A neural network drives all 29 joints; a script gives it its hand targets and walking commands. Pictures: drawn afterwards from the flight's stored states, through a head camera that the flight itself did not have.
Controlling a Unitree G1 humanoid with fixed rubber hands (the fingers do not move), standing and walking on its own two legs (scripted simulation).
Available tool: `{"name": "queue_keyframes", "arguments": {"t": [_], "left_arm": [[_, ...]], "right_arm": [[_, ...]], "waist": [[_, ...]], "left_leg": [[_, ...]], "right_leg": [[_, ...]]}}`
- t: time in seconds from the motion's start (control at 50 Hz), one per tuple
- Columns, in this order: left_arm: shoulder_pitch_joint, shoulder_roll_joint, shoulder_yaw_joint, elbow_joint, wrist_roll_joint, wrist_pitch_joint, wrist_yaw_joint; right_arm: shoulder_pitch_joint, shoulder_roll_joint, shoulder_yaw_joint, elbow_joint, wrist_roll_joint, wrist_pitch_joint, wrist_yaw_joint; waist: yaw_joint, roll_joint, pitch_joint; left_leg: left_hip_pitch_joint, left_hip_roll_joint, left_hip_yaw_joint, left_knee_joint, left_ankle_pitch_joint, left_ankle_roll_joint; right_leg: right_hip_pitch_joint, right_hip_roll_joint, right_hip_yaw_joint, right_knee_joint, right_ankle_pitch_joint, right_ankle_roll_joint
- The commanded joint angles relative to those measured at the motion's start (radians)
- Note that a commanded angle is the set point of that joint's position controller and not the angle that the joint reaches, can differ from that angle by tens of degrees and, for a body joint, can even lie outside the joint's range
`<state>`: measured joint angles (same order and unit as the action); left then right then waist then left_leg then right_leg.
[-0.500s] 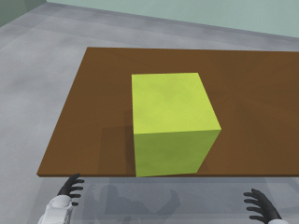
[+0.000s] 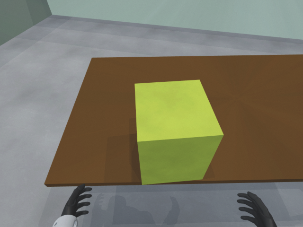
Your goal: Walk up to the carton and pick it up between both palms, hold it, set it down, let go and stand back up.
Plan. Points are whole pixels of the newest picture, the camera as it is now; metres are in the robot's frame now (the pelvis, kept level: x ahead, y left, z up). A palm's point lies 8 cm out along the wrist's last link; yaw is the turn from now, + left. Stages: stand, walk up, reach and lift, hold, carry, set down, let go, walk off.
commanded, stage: reach and lift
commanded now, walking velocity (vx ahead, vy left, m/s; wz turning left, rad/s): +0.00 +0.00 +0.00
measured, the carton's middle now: (170, 133) +0.39 -0.02 +0.00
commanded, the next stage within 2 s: none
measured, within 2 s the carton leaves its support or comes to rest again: neither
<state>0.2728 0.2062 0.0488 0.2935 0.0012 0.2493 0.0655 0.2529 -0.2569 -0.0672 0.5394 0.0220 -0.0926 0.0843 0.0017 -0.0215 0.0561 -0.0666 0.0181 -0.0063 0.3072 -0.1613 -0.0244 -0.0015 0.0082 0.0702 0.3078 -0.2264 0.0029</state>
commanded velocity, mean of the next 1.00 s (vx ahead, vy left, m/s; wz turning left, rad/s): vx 0.00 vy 0.00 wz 0.00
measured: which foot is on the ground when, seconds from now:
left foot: down 0.00-1.00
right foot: down 0.00-1.00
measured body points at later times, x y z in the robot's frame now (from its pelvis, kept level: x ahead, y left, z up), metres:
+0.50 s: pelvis +0.01 +0.00 +0.00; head -0.01 +0.01 +0.45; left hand +0.17 +0.20 -0.03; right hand +0.17 -0.24 -0.03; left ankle +0.01 +0.13 -0.75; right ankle -0.03 -0.13 -0.75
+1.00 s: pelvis +0.00 -0.01 +0.00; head -0.02 +0.00 +0.45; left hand +0.19 +0.17 +0.01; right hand +0.20 -0.22 +0.02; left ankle +0.01 +0.13 -0.75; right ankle -0.03 -0.13 -0.75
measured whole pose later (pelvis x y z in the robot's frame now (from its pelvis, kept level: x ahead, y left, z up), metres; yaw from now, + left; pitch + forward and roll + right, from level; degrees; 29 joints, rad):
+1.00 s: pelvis +0.00 -0.01 +0.00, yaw -1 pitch -5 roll +1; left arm 0.36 0.09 -0.08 0.01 -0.05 -0.02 0.19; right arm 0.35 -0.23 0.04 0.17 0.22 -0.19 0.04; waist 0.04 -0.05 0.04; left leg -0.05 0.04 0.00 0.27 -0.14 -0.04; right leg -0.01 0.03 0.08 0.32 -0.23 -0.02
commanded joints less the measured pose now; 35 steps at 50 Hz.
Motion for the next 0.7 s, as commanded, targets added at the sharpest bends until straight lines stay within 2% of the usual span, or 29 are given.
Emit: {"name": "queue_keyframes", "arguments": {"t": [0.0,0.14,0.24,0.28,0.3,0.34,0.4,0.42,0.44,0.54,0.58,0.6,0.62,0.68], "left_arm": [[-0.026,0.061,0.020,-0.144,-0.001,-0.065,0.028],[0.002,0.006,-0.013,-0.211,0.011,-0.127,0.059],[0.027,-0.029,-0.036,-0.221,0.002,-0.182,0.074],[0.042,-0.035,-0.037,-0.233,0.006,-0.202,0.079],[0.050,-0.033,-0.039,-0.238,0.001,-0.216,0.080],[0.074,-0.047,-0.051,-0.242,-0.002,-0.238,0.085],[0.094,-0.060,-0.069,-0.274,-0.009,-0.271,0.090],[0.104,-0.065,-0.067,-0.267,-0.008,-0.278,0.090],[0.101,-0.068,-0.075,-0.274,-0.010,-0.286,0.091],[0.118,-0.074,-0.088,-0.312,-0.019,-0.325,0.093],[0.112,-0.073,-0.099,-0.340,-0.022,-0.337,0.095],[0.112,-0.074,-0.092,-0.337,-0.022,-0.344,0.095],[0.122,-0.077,-0.103,-0.346,-0.023,-0.349,0.096],[0.119,-0.088,-0.110,-0.374,-0.021,-0.358,0.101]], "right_arm": [[-0.030,-0.173,-0.066,-0.148,0.028,-0.037,0.014],[0.009,-0.180,-0.067,-0.195,0.077,-0.052,0.048],[0.025,-0.169,-0.046,-0.224,0.111,-0.072,0.056],[0.037,-0.165,-0.044,-0.228,0.122,-0.083,0.052],[0.039,-0.161,-0.049,-0.251,0.119,-0.093,0.049],[0.049,-0.155,-0.035,-0.267,0.137,-0.112,0.045],[0.066,-0.158,-0.029,-0.285,0.141,-0.131,0.037],[0.075,-0.149,-0.015,-0.289,0.143,-0.135,0.033],[0.078,-0.152,-0.019,-0.292,0.146,-0.136,0.028],[0.095,-0.120,0.008,-0.358,0.154,-0.162,0.009],[0.101,-0.113,0.002,-0.369,0.154,-0.169,0.000],[0.096,-0.105,0.024,-0.400,0.161,-0.175,-0.002],[0.107,-0.097,0.025,-0.410,0.163,-0.178,-0.005],[0.111,-0.088,0.038,-0.426,0.177,-0.184,-0.012]], "waist": [[0.004,-0.012,-0.057],[0.014,0.023,-0.050],[0.023,0.006,-0.025],[0.025,0.017,-0.034],[0.025,-0.002,-0.044],[0.033,0.003,-0.055],[0.029,-0.009,-0.060],[0.036,-0.018,-0.036],[0.026,-0.020,-0.036],[0.036,-0.044,-0.021],[0.030,-0.029,-0.030],[0.043,-0.046,-0.028],[0.037,-0.042,-0.029],[0.044,-0.029,-0.021]], "left_leg": [[0.159,-0.032,0.058,-0.025,0.165,-0.015],[0.163,-0.027,0.047,-0.048,0.141,-0.025],[0.153,-0.027,0.047,-0.057,0.120,-0.022],[0.159,-0.028,0.046,-0.050,0.139,-0.024],[0.157,-0.027,0.046,-0.045,0.137,-0.022],[0.159,-0.028,0.053,-0.036,0.165,-0.022],[0.180,-0.023,0.049,-0.027,0.185,-0.023],[0.164,-0.025,0.050,-0.029,0.199,-0.022],[0.173,-0.024,0.052,-0.029,0.184,-0.020],[0.163,-0.028,0.055,-0.018,0.210,-0.013],[0.167,-0.028,0.051,-0.011,0.217,-0.016],[0.158,-0.030,0.053,-0.008,0.215,-0.011],[0.165,-0.032,0.053,-0.006,0.216,-0.011],[0.159,-0.030,0.048,-0.007,0.209,-0.011]], "right_leg": [[-0.176,0.030,-0.089,-0.099,0.170,-0.022],[-0.189,0.024,-0.080,-0.123,0.127,-0.039],[-0.206,0.024,-0.070,-0.127,0.104,-0.042],[-0.199,0.023,-0.062,-0.127,0.122,-0.044],[-0.192,0.022,-0.064,-0.126,0.123,-0.041],[-0.196,0.023,-0.060,-0.118,0.147,-0.040],[-0.200,0.027,-0.060,-0.114,0.154,-0.039],[-0.193,0.029,-0.058,-0.112,0.158,-0.038],[-0.194,0.027,-0.056,-0.116,0.146,-0.039],[-0.192,0.023,-0.049,-0.103,0.184,-0.030],[-0.196,0.024,-0.048,-0.098,0.188,-0.030],[-0.194,0.021,-0.045,-0.093,0.188,-0.028],[-0.199,0.022,-0.044,-0.094,0.197,-0.026],[-0.203,0.018,-0.042,-0.089,0.180,-0.029]]}}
